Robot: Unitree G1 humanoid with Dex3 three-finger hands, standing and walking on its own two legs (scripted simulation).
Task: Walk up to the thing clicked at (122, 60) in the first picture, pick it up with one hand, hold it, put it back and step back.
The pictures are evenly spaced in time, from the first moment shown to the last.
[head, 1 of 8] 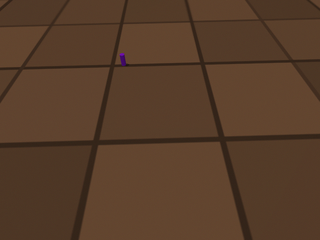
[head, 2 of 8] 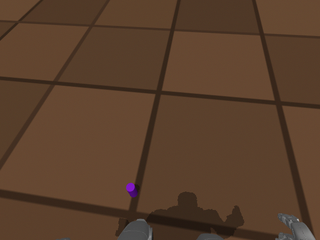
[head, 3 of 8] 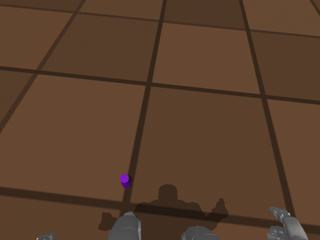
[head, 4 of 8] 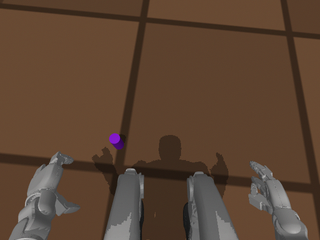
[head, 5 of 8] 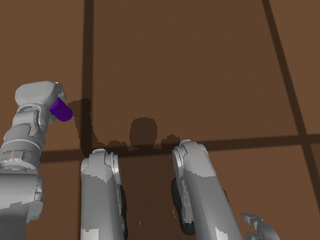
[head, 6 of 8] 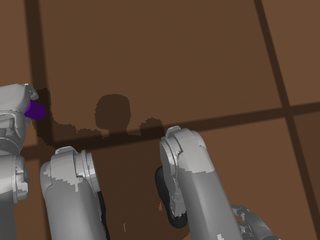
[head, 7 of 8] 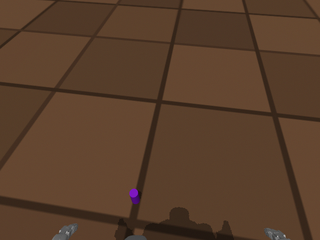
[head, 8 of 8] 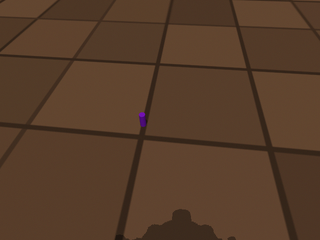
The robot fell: no
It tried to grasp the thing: yes
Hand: left
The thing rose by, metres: 0.65
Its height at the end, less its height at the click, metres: +0.00
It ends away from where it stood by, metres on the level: 0.01
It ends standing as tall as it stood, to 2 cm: yes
